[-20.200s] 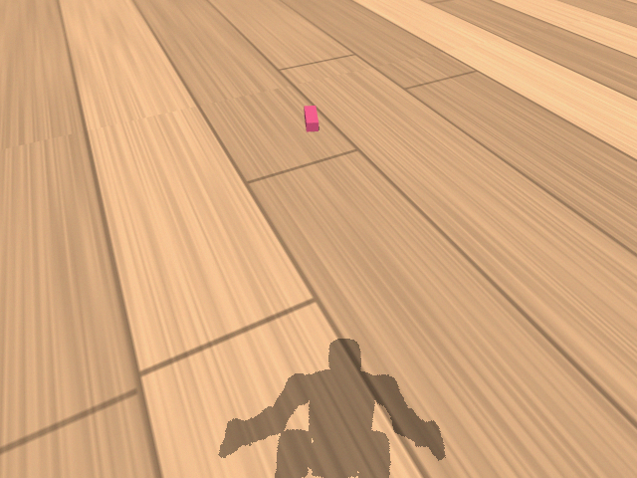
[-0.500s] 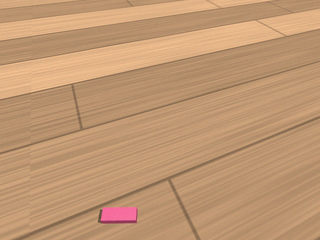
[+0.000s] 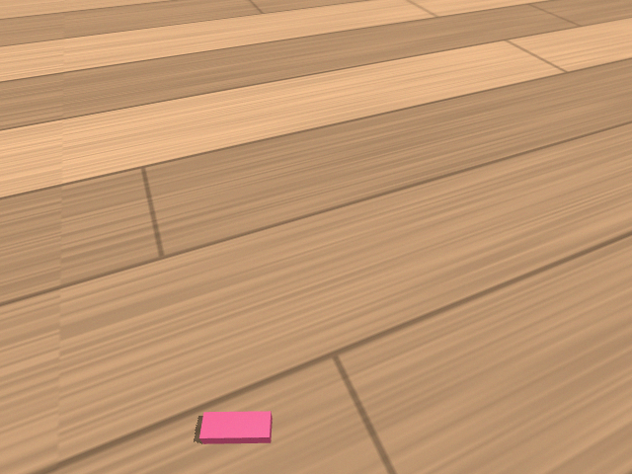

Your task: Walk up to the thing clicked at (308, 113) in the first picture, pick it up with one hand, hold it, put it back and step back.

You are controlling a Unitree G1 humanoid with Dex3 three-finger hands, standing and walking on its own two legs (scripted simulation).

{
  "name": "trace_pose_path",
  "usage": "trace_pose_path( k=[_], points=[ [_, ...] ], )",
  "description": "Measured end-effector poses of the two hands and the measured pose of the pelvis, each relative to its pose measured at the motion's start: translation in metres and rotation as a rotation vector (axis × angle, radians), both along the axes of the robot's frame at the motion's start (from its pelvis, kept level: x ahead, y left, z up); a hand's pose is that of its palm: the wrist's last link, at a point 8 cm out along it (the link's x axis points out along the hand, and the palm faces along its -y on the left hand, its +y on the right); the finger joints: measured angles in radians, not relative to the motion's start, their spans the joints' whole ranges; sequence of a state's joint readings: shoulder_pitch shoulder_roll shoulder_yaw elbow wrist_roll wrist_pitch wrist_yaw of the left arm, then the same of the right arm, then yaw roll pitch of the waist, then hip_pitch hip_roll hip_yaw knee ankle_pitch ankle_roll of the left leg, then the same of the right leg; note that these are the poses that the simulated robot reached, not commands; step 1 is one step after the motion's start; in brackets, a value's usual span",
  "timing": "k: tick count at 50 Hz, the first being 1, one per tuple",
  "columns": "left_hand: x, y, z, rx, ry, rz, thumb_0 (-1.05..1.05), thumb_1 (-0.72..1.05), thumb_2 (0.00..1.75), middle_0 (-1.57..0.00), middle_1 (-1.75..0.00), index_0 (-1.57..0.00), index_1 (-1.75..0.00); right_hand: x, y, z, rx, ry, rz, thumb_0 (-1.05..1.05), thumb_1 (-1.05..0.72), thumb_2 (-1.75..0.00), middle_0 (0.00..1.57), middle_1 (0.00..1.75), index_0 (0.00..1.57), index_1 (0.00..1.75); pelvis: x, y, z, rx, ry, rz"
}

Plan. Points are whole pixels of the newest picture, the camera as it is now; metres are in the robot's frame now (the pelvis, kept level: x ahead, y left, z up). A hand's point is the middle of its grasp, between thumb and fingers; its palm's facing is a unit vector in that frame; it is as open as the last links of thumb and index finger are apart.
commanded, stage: stand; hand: left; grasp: from above
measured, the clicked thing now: (237, 427) +0.41 +0.23 -0.75
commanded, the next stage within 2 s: rise first in 0.60 s
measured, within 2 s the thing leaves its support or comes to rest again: neither
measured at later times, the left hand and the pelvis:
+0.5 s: hand out of the picture +0.07 +0.25 -0.16, palm faces -0.04 -0.94 -0.34, open 7.4 cm; pelvis +0.00 +0.00 +0.00, yaw +0 degrees
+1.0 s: hand out of the picture +0.14 +0.25 -0.17, palm faces -0.06 -0.93 -0.36, open 10.1 cm; pelvis -0.02 +0.00 -0.02, yaw +1 degrees
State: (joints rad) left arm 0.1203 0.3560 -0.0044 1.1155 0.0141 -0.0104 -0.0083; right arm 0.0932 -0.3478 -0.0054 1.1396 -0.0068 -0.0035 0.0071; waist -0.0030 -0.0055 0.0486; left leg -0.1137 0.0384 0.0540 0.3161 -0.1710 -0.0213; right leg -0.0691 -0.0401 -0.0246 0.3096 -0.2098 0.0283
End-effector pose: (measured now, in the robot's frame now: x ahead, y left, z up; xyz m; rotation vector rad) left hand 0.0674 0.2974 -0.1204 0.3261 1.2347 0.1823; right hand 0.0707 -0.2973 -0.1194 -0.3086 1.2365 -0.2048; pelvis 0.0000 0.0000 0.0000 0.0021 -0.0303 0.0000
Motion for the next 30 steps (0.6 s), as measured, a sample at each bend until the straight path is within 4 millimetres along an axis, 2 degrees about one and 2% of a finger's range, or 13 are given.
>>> trace_pose_path(
  k=[30],
  points=[
    [-0.0006,-0.0024,0.0003,0.003,0.002,0.001,0.00,0.90,0.90,-0.20,-0.30,-0.21,-0.30,-0.0012,-0.0032,-0.0004,0.000,0.002,-0.004,0.00,-0.90,-0.89,0.21,0.30,0.20,0.30,0.0011,-0.0029,0.0000,0.000,-0.005,-0.001]
  ],
)
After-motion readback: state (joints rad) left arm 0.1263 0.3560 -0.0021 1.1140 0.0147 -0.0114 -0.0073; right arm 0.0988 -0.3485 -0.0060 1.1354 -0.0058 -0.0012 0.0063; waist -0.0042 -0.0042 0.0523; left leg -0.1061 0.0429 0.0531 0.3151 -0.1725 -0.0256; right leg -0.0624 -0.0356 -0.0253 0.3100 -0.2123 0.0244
